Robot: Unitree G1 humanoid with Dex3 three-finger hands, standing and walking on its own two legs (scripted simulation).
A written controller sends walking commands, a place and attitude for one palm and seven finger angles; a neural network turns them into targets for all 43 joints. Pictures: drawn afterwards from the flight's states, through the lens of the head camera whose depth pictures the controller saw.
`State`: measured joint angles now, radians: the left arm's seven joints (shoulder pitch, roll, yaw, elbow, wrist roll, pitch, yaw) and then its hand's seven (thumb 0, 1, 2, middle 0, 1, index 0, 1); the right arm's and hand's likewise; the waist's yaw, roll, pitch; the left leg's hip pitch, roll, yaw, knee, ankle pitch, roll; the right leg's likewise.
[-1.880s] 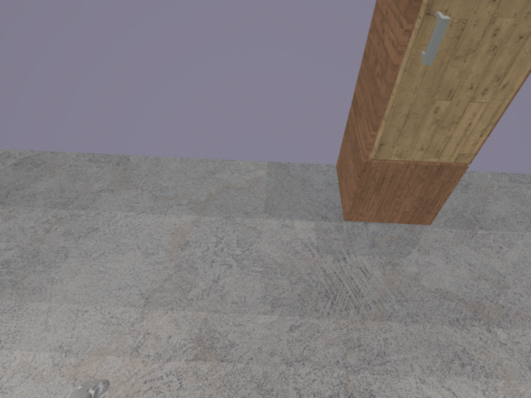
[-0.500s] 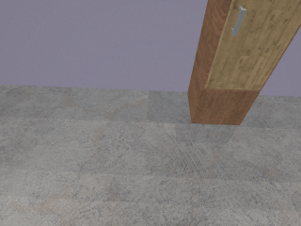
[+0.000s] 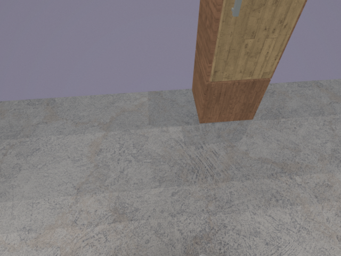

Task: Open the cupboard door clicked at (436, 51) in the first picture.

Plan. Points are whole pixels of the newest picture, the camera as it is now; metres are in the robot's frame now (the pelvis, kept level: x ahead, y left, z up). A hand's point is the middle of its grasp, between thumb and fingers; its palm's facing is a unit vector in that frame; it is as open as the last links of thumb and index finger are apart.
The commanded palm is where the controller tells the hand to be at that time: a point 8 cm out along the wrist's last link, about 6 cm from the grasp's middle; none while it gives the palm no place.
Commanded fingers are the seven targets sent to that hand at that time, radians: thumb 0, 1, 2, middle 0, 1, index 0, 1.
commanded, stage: walk to a spot facing it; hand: left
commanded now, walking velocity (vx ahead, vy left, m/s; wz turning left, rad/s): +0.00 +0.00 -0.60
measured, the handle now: out of the picture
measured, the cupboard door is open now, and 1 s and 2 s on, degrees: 0 0 0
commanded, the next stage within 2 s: none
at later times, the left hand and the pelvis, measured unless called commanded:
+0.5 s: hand out of the picture +0.07 +0.19 -0.15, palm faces -0.15 -0.96 -0.26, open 7.4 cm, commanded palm none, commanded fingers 0.00 0.90 0.90 -0.20 -0.30 -0.20 -0.30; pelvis -0.02 +0.00 +0.01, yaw -14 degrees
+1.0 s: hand (105, 252) +0.15 +0.19 -0.16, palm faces -0.52 -0.83 -0.21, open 7.4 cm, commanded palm none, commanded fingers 0.00 0.90 0.90 -0.20 -0.30 -0.20 -0.30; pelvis -0.04 +0.06 +0.01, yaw -34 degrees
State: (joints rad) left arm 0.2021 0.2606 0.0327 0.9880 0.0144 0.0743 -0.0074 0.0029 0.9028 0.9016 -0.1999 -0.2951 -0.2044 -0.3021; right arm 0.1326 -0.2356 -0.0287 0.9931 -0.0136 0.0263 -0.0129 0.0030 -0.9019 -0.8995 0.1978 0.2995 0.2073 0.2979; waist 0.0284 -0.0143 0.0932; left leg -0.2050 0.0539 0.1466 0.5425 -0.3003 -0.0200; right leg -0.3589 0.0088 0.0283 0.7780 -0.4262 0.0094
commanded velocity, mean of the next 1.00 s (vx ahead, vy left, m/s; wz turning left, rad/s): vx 0.01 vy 0.00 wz -0.60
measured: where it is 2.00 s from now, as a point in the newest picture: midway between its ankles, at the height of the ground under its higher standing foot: outside the picture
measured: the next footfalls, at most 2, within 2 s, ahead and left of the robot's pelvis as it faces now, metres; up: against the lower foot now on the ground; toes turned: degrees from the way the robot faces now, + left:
left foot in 0.64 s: +0.04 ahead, +0.13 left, +0.00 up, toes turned -21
right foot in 1.12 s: -0.10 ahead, -0.07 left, +0.00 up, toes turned -45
